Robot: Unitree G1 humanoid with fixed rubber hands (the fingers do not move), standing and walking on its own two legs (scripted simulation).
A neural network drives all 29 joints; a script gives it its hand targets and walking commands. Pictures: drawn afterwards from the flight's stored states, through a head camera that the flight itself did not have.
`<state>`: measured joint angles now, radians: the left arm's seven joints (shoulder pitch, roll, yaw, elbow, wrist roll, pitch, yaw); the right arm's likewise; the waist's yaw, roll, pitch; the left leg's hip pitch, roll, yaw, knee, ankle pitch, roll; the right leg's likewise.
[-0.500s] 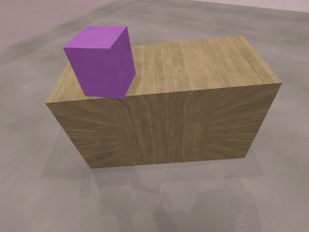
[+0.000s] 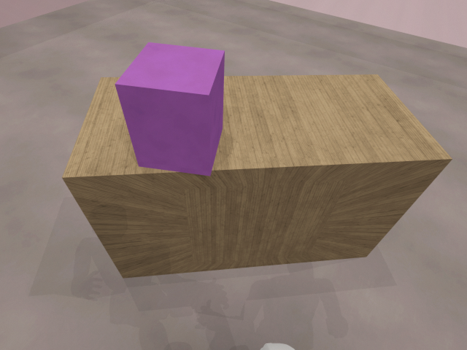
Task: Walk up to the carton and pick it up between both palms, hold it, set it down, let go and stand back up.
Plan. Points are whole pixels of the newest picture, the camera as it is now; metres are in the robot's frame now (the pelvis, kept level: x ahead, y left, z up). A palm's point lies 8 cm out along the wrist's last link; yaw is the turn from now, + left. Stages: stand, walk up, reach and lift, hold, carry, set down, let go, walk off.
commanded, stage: walk up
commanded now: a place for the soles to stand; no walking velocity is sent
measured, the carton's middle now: (180, 110) +0.71 +0.09 +0.02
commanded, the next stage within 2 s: none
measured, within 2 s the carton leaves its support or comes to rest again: neither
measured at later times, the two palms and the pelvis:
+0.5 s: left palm out of the picture +0.17 +0.38 -0.09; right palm (304, 300) +0.25 -0.16 -0.12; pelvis +0.13 +0.09 -0.01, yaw +0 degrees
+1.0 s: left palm (18, 269) +0.34 +0.40 -0.08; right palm (279, 292) +0.26 -0.11 -0.10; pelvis +0.19 +0.15 +0.00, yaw -3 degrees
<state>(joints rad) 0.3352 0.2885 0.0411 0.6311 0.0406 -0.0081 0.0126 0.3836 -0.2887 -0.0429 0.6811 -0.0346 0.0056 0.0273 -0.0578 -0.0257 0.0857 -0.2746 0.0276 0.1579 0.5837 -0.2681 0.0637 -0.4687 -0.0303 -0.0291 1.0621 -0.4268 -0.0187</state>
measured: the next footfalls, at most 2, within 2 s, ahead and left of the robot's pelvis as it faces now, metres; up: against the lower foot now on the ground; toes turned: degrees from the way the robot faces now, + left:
right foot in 0.18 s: +0.15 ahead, -0.09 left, +0.00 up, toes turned -4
left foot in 0.54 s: +0.27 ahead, +0.27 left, +0.00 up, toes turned +5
